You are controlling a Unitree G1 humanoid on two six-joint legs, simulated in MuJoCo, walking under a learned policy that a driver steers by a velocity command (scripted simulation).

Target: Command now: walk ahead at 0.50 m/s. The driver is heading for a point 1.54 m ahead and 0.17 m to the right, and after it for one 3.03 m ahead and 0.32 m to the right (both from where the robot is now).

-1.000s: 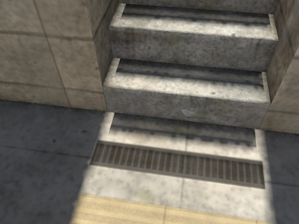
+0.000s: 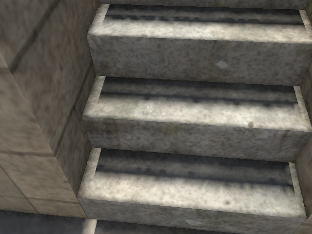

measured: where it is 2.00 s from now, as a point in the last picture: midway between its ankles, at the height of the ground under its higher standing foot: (170, 127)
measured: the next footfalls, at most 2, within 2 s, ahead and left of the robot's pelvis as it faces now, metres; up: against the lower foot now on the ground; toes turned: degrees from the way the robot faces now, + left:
left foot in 0.22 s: +0.27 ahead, +0.12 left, +0.00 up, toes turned +4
right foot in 0.66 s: +0.35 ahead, -0.09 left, +0.00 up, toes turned -4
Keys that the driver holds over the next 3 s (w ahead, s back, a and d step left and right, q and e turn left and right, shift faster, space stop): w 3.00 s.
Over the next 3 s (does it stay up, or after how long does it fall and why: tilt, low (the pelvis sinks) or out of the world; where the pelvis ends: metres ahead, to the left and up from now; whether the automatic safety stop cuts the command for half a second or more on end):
stays up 1.27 -0.13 0.74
